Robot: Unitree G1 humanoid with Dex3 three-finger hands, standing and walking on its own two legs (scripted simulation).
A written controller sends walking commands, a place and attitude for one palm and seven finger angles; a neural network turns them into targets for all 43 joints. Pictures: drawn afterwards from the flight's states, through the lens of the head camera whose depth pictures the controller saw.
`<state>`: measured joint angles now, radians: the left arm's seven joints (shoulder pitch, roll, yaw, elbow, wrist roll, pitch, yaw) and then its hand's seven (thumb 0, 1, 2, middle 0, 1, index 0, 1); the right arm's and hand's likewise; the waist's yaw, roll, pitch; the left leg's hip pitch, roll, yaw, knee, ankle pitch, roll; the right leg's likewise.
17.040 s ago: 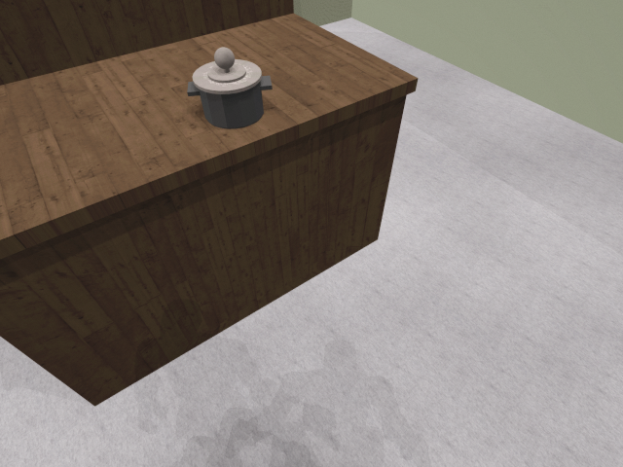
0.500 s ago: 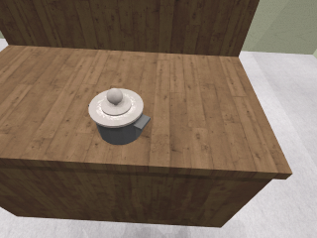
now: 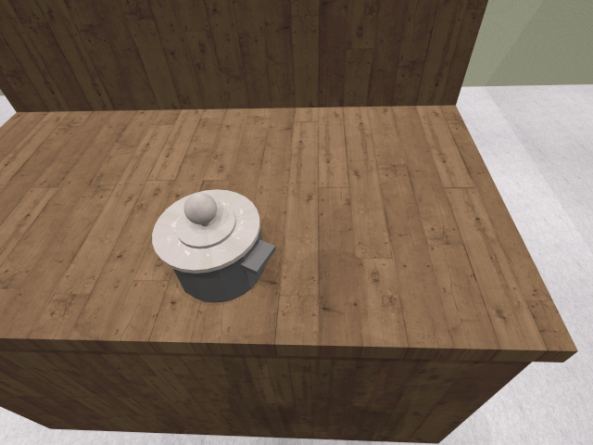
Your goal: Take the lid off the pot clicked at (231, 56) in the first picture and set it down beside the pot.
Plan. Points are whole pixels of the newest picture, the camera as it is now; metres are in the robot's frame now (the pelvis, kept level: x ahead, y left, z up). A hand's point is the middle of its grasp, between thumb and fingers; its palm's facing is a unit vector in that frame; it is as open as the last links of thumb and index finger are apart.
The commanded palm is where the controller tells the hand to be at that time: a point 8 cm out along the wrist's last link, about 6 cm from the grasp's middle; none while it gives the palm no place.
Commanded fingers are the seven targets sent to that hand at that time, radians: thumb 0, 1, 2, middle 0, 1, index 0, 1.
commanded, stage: come to a stop and stand still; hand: left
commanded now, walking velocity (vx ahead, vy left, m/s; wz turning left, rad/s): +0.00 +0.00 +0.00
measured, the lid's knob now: (200, 208) +0.40 +0.16 +0.12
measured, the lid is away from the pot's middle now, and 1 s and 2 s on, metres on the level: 0.00 0.00 0.00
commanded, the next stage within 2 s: look again from close up in 1.60 s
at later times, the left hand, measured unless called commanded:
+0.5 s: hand out of the picture +0.03 +0.13 -0.16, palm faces +0.05 -0.97 -0.24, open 7.3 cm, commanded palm none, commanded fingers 0.00 0.90 0.90 -0.20 -0.30 -0.20 -0.30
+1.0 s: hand out of the picture -0.04 +0.11 -0.16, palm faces +0.05 -0.98 -0.20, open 7.4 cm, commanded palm none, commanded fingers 0.00 0.90 0.90 -0.20 -0.30 -0.20 -0.30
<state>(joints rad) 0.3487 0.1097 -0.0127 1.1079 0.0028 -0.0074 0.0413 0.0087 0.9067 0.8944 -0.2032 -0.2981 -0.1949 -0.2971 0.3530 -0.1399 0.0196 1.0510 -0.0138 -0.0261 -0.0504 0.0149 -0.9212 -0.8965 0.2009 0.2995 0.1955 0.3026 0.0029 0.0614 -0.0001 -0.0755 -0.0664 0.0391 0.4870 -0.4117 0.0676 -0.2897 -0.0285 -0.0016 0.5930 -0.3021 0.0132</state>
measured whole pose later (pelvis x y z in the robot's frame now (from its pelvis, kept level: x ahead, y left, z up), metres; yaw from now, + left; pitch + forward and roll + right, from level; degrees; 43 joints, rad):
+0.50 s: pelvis +0.00 -0.05 +0.01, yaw +1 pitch +0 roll +1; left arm 0.23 0.15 0.00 1.04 0.00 -0.01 0.04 0.01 0.92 0.89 -0.20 -0.30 -0.20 -0.30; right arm 0.27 -0.16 0.00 1.08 -0.01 -0.01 -0.05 0.00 -0.91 -0.90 0.20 0.30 0.19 0.30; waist -0.01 0.04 0.05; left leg -0.05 0.00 0.00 0.41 -0.36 -0.01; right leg -0.26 0.03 -0.05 0.52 -0.26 -0.06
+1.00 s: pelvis -0.03 -0.06 +0.01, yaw +1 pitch +0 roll +0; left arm 0.29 0.14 0.00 1.09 0.01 0.00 0.03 0.01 0.91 0.89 -0.20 -0.30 -0.20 -0.30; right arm 0.38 -0.12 0.01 1.13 -0.01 -0.02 -0.03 0.00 -0.91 -0.90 0.20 0.30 0.19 0.30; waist 0.00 0.02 0.05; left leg -0.10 0.02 0.00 0.43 -0.33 -0.02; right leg -0.27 0.05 -0.06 0.45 -0.19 -0.07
